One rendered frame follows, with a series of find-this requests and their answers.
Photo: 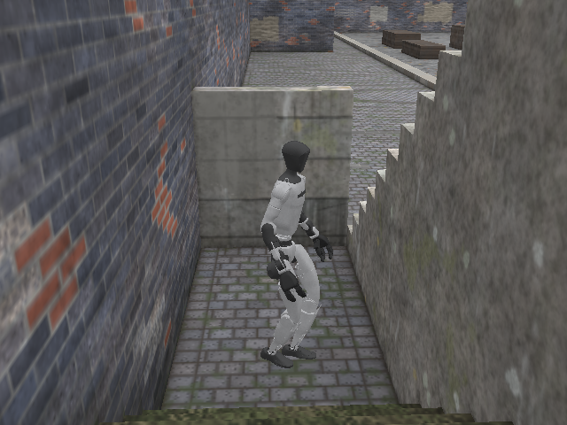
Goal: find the left robot forearm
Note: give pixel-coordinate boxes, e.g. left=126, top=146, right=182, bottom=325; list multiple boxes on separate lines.
left=299, top=210, right=319, bottom=239

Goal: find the robot right upper arm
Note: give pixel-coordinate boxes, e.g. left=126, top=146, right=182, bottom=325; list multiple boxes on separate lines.
left=260, top=182, right=291, bottom=234

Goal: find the robot left hand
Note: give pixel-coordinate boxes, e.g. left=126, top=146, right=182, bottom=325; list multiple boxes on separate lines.
left=313, top=234, right=333, bottom=262

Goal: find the right robot forearm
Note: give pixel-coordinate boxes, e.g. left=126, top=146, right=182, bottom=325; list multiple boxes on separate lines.
left=261, top=223, right=291, bottom=274

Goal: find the robot right hand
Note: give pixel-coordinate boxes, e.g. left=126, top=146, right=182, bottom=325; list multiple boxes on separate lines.
left=279, top=271, right=307, bottom=302

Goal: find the right robot thigh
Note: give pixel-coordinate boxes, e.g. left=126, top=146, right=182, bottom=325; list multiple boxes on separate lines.
left=267, top=260, right=302, bottom=327

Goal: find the robot left foot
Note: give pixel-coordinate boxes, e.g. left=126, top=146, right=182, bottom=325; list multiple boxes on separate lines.
left=282, top=344, right=316, bottom=359

